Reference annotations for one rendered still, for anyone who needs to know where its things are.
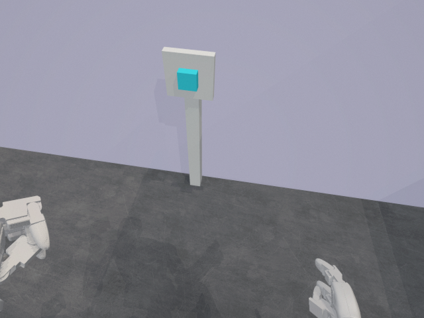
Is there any panel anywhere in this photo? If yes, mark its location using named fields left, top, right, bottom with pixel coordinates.
left=162, top=47, right=216, bottom=186

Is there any button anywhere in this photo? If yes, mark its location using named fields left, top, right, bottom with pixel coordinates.
left=177, top=68, right=198, bottom=91

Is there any left robot hand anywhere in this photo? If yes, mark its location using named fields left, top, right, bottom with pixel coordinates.
left=0, top=196, right=50, bottom=285

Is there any right robot hand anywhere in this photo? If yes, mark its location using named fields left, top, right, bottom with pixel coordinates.
left=309, top=258, right=361, bottom=318

